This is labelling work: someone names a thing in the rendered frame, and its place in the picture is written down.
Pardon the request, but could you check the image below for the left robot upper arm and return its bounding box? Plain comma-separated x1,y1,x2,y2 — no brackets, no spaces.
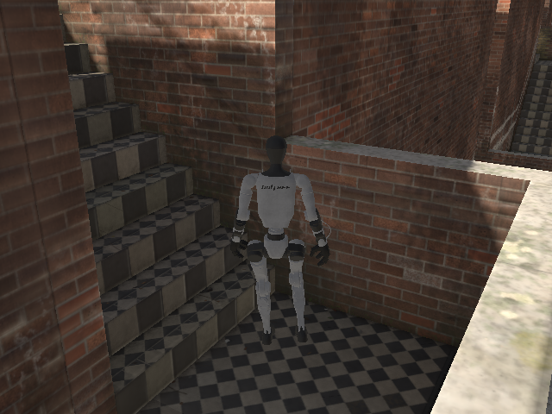
236,173,259,221

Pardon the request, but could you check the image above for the robot left hand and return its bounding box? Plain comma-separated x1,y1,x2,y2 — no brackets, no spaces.
230,240,248,258

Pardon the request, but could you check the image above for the left robot forearm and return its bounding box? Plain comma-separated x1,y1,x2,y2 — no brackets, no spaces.
231,208,246,242

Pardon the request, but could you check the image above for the right robot forearm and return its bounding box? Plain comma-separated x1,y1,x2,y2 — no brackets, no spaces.
310,208,327,247

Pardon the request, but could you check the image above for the robot right hand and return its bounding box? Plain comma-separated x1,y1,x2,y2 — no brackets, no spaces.
310,243,330,266

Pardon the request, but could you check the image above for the right robot upper arm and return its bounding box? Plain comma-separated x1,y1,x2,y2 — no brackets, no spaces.
294,173,318,222

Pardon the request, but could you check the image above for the humanoid robot torso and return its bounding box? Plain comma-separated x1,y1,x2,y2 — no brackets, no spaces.
256,169,296,259

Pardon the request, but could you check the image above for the robot left thigh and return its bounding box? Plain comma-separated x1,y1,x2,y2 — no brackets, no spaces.
247,240,271,297

